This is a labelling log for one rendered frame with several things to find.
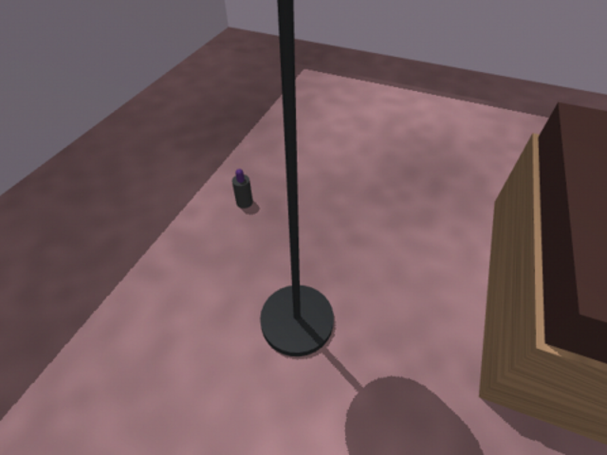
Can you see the floor lamp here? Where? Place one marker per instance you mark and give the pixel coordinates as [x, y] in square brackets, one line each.
[296, 320]

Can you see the bottle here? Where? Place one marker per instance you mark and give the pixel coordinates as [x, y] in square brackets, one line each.
[242, 189]

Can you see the bed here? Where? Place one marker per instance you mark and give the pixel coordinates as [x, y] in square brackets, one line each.
[545, 338]

